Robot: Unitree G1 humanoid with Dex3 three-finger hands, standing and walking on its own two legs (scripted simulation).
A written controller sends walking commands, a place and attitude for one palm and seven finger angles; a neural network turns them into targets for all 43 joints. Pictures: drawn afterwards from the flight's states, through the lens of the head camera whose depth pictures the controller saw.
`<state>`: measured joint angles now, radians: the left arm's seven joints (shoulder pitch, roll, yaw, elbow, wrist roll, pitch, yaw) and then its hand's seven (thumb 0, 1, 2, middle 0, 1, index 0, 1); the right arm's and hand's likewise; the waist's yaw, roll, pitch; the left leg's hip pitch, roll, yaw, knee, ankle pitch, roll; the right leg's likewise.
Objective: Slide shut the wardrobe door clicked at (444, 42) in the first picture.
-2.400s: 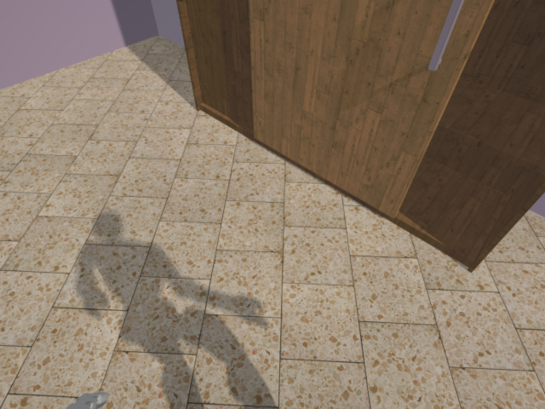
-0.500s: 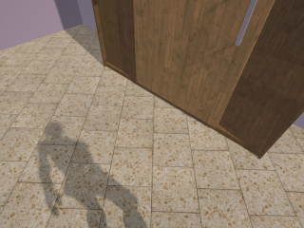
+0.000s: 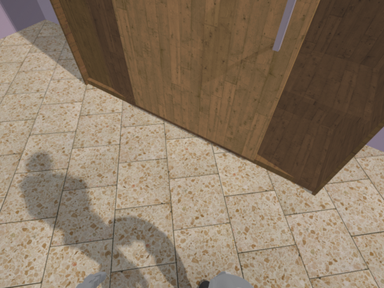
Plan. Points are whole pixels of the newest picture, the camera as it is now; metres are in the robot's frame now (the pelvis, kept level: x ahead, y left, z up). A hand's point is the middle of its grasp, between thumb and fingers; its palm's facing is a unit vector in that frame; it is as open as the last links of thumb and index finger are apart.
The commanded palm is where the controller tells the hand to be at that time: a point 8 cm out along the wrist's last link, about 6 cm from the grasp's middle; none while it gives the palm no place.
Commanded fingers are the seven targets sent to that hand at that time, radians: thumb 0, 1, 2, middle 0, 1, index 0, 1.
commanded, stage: walk to a spot facing it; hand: left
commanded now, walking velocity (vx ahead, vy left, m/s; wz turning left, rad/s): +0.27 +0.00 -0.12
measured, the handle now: out of the picture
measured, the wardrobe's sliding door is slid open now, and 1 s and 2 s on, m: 0.37 0.37 0.37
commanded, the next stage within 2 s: turn to face it in 0.04 s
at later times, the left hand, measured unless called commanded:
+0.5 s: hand (104, 273) +0.17 +0.22 -0.16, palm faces -0.04 -0.99 -0.16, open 7.4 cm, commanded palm none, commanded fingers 0.00 0.90 0.90 -0.20 -0.30 -0.20 -0.30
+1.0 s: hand (147, 193) +0.36 +0.14 -0.12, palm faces -0.38 -0.89 -0.27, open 7.4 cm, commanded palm none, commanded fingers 0.00 0.90 0.90 -0.20 -0.30 -0.20 -0.30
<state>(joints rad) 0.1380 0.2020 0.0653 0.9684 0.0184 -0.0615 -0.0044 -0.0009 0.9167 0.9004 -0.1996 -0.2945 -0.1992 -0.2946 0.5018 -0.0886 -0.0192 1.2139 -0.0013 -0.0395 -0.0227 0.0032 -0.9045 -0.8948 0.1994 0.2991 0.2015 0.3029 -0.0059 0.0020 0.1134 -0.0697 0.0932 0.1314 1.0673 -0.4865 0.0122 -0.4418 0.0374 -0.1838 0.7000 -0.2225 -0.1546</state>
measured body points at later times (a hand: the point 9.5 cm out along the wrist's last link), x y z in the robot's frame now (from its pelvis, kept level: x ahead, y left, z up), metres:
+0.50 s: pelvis +0.16 +0.05 +0.02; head +0.19 +0.07 +0.47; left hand +0.17 +0.27 -0.14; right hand +0.25 -0.19 -0.10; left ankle +0.22 +0.14 -0.70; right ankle +0.09 -0.04 -0.68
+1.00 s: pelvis +0.18 +0.01 +0.03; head +0.19 -0.03 +0.47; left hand +0.38 +0.19 -0.10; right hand +0.08 -0.22 -0.14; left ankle +0.21 +0.14 -0.65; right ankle +0.14 -0.08 -0.70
